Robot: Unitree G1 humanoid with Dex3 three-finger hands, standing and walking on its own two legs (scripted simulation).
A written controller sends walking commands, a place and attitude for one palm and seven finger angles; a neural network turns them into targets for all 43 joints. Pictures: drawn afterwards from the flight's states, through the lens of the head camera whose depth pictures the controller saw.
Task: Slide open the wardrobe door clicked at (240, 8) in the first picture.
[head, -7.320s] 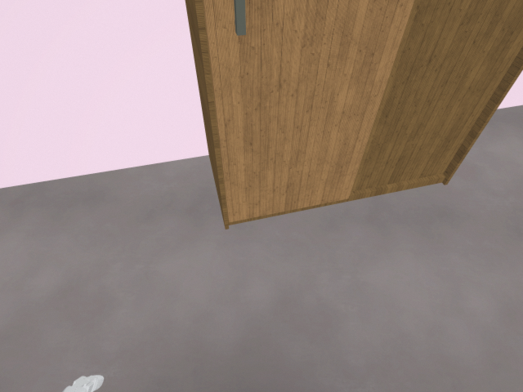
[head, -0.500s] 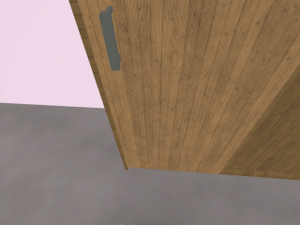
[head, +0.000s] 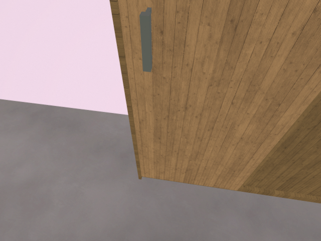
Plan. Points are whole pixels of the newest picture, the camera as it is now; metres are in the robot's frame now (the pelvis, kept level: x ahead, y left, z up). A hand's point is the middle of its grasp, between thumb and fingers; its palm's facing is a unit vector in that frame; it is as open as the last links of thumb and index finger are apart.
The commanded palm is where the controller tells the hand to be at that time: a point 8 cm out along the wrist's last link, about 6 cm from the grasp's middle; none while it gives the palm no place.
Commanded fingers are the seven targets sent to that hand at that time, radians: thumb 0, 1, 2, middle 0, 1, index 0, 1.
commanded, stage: come to a stop and stand still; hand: left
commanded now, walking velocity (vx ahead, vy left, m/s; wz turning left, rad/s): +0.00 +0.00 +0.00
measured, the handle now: (148, 40) +0.56 +0.09 +0.22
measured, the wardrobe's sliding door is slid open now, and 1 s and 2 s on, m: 0.00 0.00 0.00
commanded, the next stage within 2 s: look again from close up in 0.56 s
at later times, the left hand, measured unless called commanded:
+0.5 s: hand out of the picture +0.00 +0.19 -0.17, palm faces +0.00 -0.98 -0.20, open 7.3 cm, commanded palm none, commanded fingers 0.00 0.90 0.90 -0.20 -0.30 -0.20 -0.30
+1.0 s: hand out of the picture +0.03 +0.19 -0.16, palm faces +0.01 -0.97 -0.24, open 7.3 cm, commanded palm none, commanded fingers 0.00 0.90 0.90 -0.20 -0.30 -0.20 -0.30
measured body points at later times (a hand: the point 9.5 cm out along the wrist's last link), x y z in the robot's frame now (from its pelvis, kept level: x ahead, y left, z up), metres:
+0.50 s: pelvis +0.00 +0.02 +0.00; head +0.01 +0.02 +0.45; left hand +0.00 +0.24 -0.16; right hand +0.00 -0.20 -0.16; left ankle -0.02 +0.13 -0.73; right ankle +0.01 -0.11 -0.73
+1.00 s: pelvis +0.01 +0.01 +0.00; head +0.02 -0.02 +0.45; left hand +0.03 +0.24 -0.14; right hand +0.01 -0.21 -0.17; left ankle -0.02 +0.13 -0.73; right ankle +0.01 -0.11 -0.73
